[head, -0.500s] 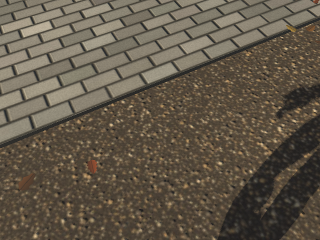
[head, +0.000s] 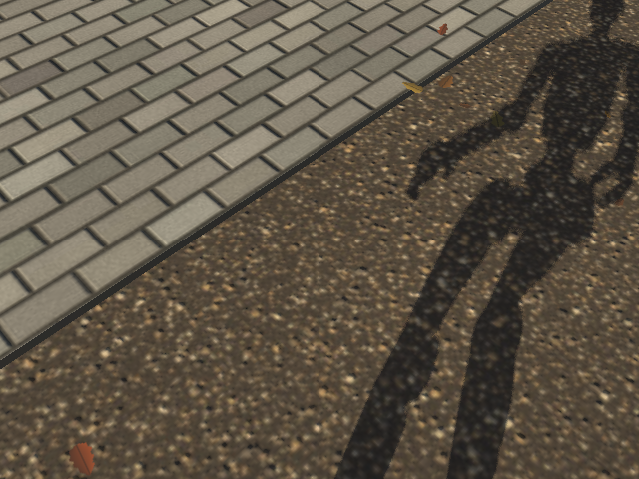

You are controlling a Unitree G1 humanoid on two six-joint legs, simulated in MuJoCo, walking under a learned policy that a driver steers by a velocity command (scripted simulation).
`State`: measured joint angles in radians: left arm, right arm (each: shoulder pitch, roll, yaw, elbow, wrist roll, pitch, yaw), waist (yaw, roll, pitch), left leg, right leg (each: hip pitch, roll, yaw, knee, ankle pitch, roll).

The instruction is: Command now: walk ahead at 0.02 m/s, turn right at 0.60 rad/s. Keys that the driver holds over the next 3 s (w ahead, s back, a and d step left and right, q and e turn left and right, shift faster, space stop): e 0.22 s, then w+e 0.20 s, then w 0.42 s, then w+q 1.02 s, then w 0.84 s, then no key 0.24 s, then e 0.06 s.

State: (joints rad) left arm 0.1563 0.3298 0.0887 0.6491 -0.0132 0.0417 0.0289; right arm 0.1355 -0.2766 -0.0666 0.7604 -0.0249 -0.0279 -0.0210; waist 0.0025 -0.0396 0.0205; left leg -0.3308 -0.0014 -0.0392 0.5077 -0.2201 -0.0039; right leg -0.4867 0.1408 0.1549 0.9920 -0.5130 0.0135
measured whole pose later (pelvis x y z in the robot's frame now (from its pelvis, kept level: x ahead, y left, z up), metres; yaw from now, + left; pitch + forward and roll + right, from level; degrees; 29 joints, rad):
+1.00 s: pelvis +0.29 -0.09 +0.00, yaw -19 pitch +2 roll +1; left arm 0.31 0.29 0.05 0.74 -0.01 -0.08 0.00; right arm 0.23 -0.28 -0.05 0.76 0.00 -0.08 0.03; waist 0.00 -0.03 0.03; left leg -0.30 -0.07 0.02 0.44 -0.16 0.07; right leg -0.44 -0.03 0.05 1.16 -0.35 -0.02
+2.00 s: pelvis +0.81 -0.13 +0.00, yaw +15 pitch +1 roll +0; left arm 0.18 0.32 0.05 0.73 0.00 -0.10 0.00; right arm 0.27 -0.28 -0.06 0.66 0.00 -0.04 0.03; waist -0.02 -0.03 0.06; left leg -0.28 -0.10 -0.01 0.44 -0.17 0.10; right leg -0.55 -0.10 0.03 1.11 -0.31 0.02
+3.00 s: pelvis +1.33 +0.02 +0.00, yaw +16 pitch +2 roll +0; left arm 0.26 0.31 0.04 0.85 -0.01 -0.01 0.01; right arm 0.11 -0.24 -0.03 0.74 -0.02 -0.05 0.03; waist 0.02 -0.04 0.05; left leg -0.40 -0.02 0.04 0.47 -0.10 0.05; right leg -0.40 -0.03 0.05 1.05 -0.52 0.05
